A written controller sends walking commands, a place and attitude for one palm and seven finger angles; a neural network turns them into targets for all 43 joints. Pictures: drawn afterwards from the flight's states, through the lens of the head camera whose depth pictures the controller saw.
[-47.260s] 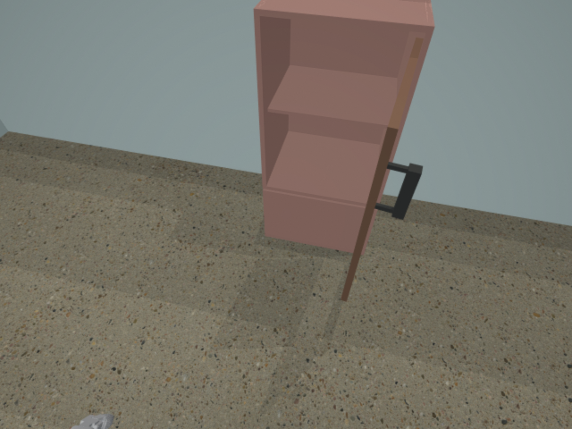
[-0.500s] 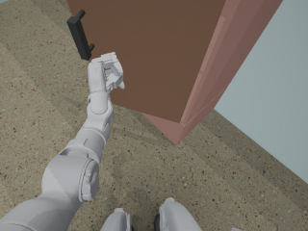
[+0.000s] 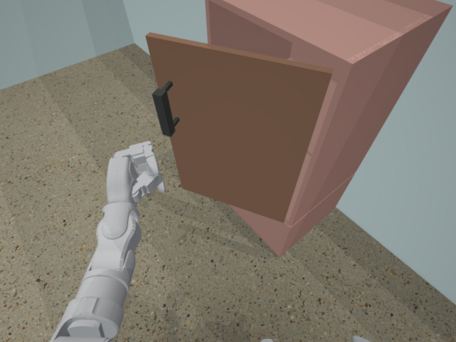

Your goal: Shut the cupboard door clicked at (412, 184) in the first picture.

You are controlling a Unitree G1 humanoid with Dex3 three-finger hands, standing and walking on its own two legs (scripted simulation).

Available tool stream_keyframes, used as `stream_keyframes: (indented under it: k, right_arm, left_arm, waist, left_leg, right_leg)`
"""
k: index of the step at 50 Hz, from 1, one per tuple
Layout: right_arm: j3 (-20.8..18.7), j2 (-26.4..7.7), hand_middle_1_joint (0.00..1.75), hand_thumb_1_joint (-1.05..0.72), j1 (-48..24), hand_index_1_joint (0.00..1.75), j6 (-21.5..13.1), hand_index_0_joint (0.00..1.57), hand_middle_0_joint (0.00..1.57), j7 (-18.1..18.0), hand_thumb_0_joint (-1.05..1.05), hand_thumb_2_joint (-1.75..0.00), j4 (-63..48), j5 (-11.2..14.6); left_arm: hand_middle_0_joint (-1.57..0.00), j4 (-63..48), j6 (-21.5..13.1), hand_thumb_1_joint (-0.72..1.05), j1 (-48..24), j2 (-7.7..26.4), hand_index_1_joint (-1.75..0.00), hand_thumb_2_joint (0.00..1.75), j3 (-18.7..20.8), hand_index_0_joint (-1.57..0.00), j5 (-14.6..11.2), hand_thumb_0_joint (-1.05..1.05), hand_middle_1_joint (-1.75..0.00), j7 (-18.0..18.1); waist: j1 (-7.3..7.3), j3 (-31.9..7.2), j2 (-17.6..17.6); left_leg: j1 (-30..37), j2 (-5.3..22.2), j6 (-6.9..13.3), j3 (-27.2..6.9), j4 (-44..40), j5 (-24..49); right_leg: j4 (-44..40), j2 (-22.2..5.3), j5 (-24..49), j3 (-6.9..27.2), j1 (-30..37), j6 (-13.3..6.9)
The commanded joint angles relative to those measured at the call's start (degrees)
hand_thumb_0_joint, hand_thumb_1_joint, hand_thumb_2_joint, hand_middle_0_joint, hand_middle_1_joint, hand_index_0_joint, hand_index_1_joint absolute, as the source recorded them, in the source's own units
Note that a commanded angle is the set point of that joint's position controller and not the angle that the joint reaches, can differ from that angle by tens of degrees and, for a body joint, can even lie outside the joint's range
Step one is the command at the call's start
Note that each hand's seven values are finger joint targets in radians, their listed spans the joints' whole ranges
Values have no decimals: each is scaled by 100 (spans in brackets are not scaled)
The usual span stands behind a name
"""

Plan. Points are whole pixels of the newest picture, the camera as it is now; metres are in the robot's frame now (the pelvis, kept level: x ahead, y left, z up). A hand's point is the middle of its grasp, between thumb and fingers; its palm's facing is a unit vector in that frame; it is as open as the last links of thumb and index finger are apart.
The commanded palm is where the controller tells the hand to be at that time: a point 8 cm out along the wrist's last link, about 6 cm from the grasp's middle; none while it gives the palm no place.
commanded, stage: draw the hand back to the body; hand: left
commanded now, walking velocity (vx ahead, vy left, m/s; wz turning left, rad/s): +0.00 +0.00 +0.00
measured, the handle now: (168, 108) +0.66 +0.15 +0.01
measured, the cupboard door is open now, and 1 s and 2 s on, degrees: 29 29 29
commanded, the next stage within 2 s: step back with the hand held close in 1.12 s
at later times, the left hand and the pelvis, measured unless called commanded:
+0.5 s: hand (43, 228) +0.25 +0.24 +0.15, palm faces +0.30 -0.91 -0.28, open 4.3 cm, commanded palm +0.20 +0.28 +0.17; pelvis +0.02 +0.02 +0.04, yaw +3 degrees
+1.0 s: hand out of the picture +0.18 +0.29 +0.19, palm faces +0.50 -0.78 -0.37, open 7.3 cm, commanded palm +0.13 +0.32 +0.21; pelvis +0.01 +0.02 +0.04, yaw +3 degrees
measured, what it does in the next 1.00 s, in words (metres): stands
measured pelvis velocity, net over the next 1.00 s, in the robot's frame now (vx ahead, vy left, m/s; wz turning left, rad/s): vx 0.01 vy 0.02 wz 0.04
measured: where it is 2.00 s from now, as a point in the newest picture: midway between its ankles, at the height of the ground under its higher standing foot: outside the picture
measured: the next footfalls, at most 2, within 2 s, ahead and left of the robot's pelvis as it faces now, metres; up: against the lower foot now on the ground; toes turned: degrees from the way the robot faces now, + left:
none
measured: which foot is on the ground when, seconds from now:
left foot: down 0.00-1.00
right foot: down 0.00-1.00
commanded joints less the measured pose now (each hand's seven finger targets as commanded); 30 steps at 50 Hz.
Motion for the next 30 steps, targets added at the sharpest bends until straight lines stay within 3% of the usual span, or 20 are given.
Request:
stream_keyframes:
  k: [1,2,3,4,7,12,13,19,21,22,28,30]
  right_arm:
    - [-152,-576,30,-90,-552,30,-384,20,20,-90,0,-90,-998,86]
    - [-143,-577,30,-90,-600,30,-390,20,20,-113,0,-90,-1037,101]
    - [-152,-406,30,-90,-882,30,-193,20,20,-189,0,-90,-1089,139]
    - [-130,-404,30,-90,-1004,30,-120,20,20,-264,0,-90,-1199,153]
    - [-31,-397,30,-90,-1265,30,-44,20,20,-434,0,-90,-1175,153]
    - [83,-359,30,-90,-1405,30,-84,20,20,-520,0,-90,-1169,86]
    - [126,-325,30,-90,-1440,30,-107,20,20,-511,0,-90,-1182,69]
    - [167,-335,30,-90,-1510,30,-272,20,20,-438,0,-90,-1146,-25]
    - [165,-339,30,-90,-1528,30,-319,20,20,-428,0,-90,-1123,-57]
    - [154,-371,30,-90,-1532,30,-339,20,20,-428,0,-90,-1101,-74]
    - [115,-332,30,-90,-1614,30,-498,20,20,-394,0,-90,-1051,-83]
    - [94,-329,30,-90,-1598,30,-560,20,20,-384,0,-90,-1000,-92]
  left_arm:
    - [-119,-2200,-62,90,-939,737,-138,90,107,-119,-204,0,-138,-231]
    - [-116,-2357,30,90,-674,815,-135,90,171,-116,-234,0,-135,-269]
    - [-113,-2634,288,90,-333,1036,-132,90,-311,-113,210,0,-132,-201]
    - [-111,-2908,460,90,-315,1047,-129,90,-229,-111,186,0,-129,-145]
    - [-102,-3351,798,90,-99,1246,-120,90,-148,-102,255,0,-120,-41]
    - [-89,-4104,1196,90,747,1345,-105,90,36,-89,290,0,-105,24]
    - [-86,-4283,1249,90,880,1281,-102,90,13,-86,294,0,-102,32]
    - [-69,-5192,1453,90,1755,1379,-84,90,238,-69,341,0,-84,83]
    - [-64,-5418,1487,90,2035,1508,-78,90,448,-64,355,0,-78,122]
    - [-61,-5425,1511,90,2282,1630,-75,90,606,-61,343,0,-75,132]
    - [-45,-6219,1426,90,3026,1970,-57,90,1259,-45,322,0,-57,200]
    - [-39,-6316,1405,90,3365,2089,-51,90,1515,-39,301,0,-51,229]
  waist:
    - [255,-1452,-101]
    - [287,-1355,-156]
    - [300,-1389,-368]
    - [274,-1113,-446]
    - [311,-621,-224]
    - [388,-500,-116]
    - [382,-400,67]
    - [443,-226,129]
    - [474,-178,186]
    - [513,-100,1]
    - [623,-273,366]
    - [654,-184,312]
  left_leg:
    - [712,14,-24,-176,-933,1193]
    - [788,30,-21,-195,-974,1327]
    - [961,22,-41,-199,-1296,1282]
    - [1001,26,-19,-187,-1418,1213]
    - [1401,58,1,-259,-1737,1223]
    - [2126,109,-18,-355,-2126,1829]
    - [2220,120,-51,-388,-2211,1914]
    - [2605,197,-164,-501,-2481,2578]
    - [2633,206,-198,-517,-2520,2668]
    - [2591,205,-182,-523,-2531,2666]
    - [2628,219,-272,-582,-2566,2868]
    - [2549,227,-297,-590,-2556,2972]
  right_leg:
    - [-790,-221,1347,292,1679,201]
    - [-799,-221,1485,263,1753,196]
    - [-1098,-384,1371,543,2213,265]
    - [-1307,-427,1283,563,2292,290]
    - [-1653,-412,1119,500,2365,234]
    - [-1924,-369,1610,293,2753,185]
    - [-1960,-380,1653,256,2765,173]
    - [-2189,-334,1906,128,2980,156]
    - [-2234,-325,1916,110,3038,156]
    - [-2287,-317,1914,108,3075,157]
    - [-2282,-351,1875,90,3316,160]
    - [-2275,-346,1924,62,3320,171]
